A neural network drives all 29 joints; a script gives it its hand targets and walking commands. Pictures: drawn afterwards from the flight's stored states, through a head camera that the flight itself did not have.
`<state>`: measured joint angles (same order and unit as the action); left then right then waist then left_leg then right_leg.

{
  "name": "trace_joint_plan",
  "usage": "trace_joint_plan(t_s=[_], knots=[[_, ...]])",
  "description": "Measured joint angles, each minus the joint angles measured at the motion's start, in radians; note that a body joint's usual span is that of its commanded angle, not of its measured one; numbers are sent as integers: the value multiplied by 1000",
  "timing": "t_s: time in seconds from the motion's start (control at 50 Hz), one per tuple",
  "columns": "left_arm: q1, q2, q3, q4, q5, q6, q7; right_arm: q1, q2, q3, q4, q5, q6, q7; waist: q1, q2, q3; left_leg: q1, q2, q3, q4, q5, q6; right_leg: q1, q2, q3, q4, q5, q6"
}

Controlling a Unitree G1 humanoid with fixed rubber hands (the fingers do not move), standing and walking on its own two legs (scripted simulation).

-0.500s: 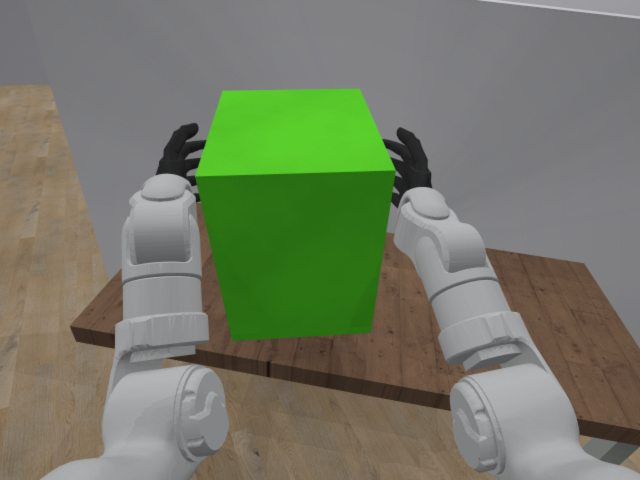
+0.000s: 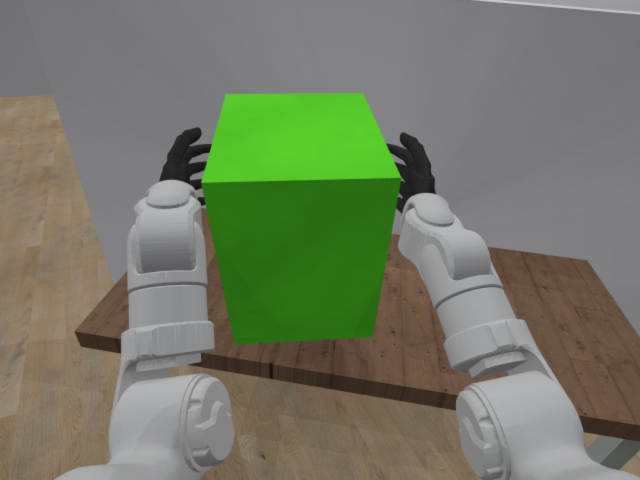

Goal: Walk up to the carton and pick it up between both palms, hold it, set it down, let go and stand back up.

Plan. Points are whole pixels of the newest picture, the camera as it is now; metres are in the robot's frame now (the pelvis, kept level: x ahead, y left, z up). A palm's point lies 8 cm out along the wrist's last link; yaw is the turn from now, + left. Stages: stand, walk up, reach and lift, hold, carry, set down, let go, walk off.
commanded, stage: hold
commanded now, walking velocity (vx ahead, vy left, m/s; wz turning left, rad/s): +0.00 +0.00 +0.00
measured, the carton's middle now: (299, 216) +0.40 +0.01 +0.20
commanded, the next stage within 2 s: none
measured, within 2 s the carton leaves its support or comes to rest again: neither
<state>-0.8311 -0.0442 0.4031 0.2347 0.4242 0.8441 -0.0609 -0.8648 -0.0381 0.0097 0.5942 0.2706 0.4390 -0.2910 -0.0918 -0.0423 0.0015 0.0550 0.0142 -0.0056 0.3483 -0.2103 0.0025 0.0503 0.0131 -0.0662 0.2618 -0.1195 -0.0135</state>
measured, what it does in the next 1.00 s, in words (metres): stands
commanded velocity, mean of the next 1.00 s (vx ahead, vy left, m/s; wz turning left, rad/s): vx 0.00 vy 0.00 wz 0.00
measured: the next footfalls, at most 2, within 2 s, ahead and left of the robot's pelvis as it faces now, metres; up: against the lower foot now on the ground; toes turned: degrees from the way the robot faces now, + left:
none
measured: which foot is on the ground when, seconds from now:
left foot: down 0.00-1.00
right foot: down 0.00-1.00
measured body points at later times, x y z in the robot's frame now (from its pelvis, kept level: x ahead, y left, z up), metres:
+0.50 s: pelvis +0.00 +0.00 +0.00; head -0.08 +0.02 +0.44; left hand +0.38 +0.15 +0.26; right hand +0.38 -0.13 +0.25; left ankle +0.00 +0.11 -0.75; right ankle +0.03 -0.11 -0.75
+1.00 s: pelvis +0.00 +0.00 +0.00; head -0.07 +0.02 +0.44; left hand +0.38 +0.15 +0.26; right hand +0.38 -0.13 +0.25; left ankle +0.00 +0.11 -0.75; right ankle +0.03 -0.11 -0.75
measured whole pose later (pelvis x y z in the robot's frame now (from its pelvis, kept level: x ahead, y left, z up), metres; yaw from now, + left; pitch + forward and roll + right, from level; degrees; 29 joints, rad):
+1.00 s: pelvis +0.00 +0.00 +0.00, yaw +1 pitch -11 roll -1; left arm -0.85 -0.03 0.40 0.26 0.44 0.84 -0.08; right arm -0.86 -0.03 0.00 0.60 0.27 0.43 -0.30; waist -0.12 -0.03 0.01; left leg 0.05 0.01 -0.02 0.36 -0.21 0.00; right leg 0.06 0.01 -0.07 0.25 -0.12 -0.01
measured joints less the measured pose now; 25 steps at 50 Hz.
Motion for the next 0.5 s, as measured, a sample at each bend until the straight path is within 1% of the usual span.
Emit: trace_joint_plan(t_s=[0.02, 0.08, 0.14, 0.26, 0.38, 0.5], knots=[[-8, 3, 3, 12, 0, -1, -1, -7, 3, -7, 8, -7, 2, 2, 4, -3, 1, 1, 1, 0, -3, 2, -1, 0, 1, 0, -1, 1, -2], [-24, 25, -1, 34, -2, 3, -5, -33, 27, -47, 44, -33, -1, 12, -10, -11, 0, -14, -1, -13, -2, 9, -5, -10, -1, -12, 2, 2, -5], [-40, 37, -7, 54, -6, -2, -7, -39, 34, -65, 47, -44, -5, 12, -20, -6, -2, -29, -3, -23, 3, 11, -6, -18, -2, -21, 1, 3, -5], [-55, 34, 2, 74, 1, -16, -13, -27, 21, -39, 34, -29, -7, -5, -29, 8, 3, -25, -4, -25, 2, 10, -3, -11, -3, -22, -6, 4, -3], [-41, 23, 7, 59, 10, -15, -16, -5, 12, -8, 19, -7, -7, -18, -28, 13, 5, -8, -2, -20, 4, 2, -2, 7, 0, -16, -11, 2, -2], [-30, 21, 7, 45, 10, -9, -18, 0, 15, -7, 15, -3, -6, -19, -26, 6, 5, -2, -1, -19, 6, -1, -1, 14, 1, -14, -11, 0, -1]])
